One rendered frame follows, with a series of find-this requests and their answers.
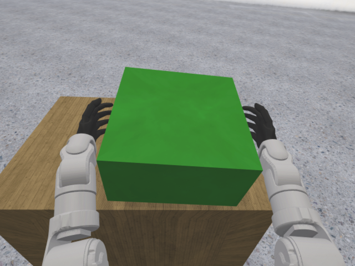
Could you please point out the robot right hand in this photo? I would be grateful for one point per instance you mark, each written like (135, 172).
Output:
(263, 127)

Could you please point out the robot right upper arm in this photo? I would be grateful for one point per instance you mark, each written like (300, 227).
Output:
(305, 251)

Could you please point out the carton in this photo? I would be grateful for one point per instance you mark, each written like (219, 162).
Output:
(177, 138)

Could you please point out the right robot forearm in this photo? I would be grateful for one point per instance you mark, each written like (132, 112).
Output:
(292, 211)

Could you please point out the robot left hand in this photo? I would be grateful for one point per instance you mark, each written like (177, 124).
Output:
(89, 123)

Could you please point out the robot left upper arm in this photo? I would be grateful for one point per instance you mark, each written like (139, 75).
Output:
(87, 252)

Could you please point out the left robot forearm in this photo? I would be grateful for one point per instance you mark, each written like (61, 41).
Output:
(75, 215)

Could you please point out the pedestal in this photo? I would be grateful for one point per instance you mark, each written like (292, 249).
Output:
(134, 233)

